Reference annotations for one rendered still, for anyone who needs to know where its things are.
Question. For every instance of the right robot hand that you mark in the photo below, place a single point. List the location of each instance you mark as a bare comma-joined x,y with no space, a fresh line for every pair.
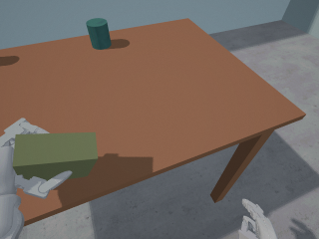
262,228

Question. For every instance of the sponge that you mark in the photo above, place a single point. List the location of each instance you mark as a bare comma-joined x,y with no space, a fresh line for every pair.
46,155

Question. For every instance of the table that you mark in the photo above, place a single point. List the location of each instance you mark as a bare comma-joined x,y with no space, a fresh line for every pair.
162,96

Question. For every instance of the robot left forearm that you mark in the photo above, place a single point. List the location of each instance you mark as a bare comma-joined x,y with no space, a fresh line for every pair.
11,218

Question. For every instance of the left robot hand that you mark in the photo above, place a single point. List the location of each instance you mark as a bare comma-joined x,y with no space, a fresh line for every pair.
9,180

